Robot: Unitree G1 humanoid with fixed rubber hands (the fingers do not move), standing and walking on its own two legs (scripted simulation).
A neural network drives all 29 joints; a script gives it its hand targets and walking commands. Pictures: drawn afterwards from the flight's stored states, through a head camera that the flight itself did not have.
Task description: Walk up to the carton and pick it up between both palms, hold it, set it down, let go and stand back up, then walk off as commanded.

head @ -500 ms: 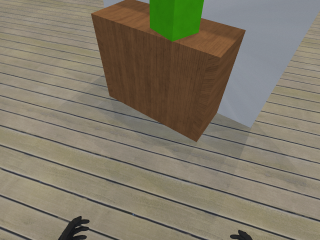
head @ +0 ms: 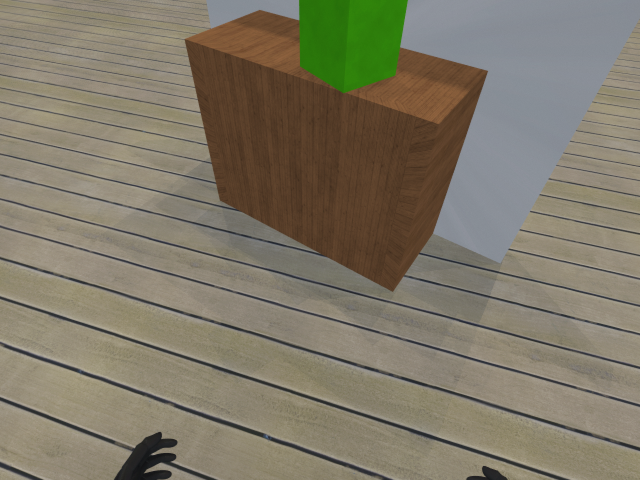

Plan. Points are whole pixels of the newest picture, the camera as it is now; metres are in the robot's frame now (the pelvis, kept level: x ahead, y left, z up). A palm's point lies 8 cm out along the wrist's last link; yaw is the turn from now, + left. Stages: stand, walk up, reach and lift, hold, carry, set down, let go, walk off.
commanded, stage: walk up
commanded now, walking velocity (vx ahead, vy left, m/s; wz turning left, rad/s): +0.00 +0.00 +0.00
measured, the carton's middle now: (350, 25) +1.24 -0.08 +0.09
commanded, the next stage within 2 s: none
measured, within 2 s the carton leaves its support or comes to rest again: neither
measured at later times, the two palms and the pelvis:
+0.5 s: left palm out of the picture +0.11 +0.38 -0.10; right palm (465, 471) +0.18 -0.19 -0.09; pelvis +0.05 +0.10 -0.01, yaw +1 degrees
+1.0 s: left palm (20, 401) +0.27 +0.41 -0.08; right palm (435, 418) +0.25 -0.16 -0.09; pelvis +0.19 +0.14 +0.01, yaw -4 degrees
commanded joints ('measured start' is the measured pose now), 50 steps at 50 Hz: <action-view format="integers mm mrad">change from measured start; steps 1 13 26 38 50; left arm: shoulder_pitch -21 221 186 178 442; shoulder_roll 313 433 385 370 357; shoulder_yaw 113 155 102 113 125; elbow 24 26 26 43 43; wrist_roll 13 30 -10 1 8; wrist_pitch -57 -117 -64 -37 -60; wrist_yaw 22 30 4 -11 20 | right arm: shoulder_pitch -45 -138 25 130 17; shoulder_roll -275 -340 -429 -379 -377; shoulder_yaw -100 -136 -187 -173 -177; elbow -74 -190 -170 -180 -244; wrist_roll -14 -72 -35 -32 -51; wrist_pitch -28 -49 -62 -54 -2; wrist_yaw -10 84 49 43 36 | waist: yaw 0 20 -55 -65 83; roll -34 -22 94 82 46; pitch -168 18 -12 32 -156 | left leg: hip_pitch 26 -592 111 334 190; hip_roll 76 69 313 265 107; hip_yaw -91 -130 -418 -184 142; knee -75 269 -566 -523 75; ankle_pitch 362 -104 -377 -39 743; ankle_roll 79 37 -17 30 -1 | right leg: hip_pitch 105 358 -447 -471 132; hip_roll -129 -335 -22 -39 37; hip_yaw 153 690 122 88 -120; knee -140 -478 558 317 -204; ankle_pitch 425 -147 100 219 253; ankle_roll -91 -299 -60 -17 -99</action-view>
